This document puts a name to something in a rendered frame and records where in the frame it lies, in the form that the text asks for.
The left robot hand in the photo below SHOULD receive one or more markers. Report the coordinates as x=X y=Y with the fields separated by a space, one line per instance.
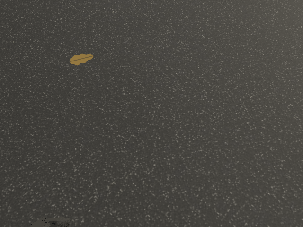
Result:
x=51 y=222

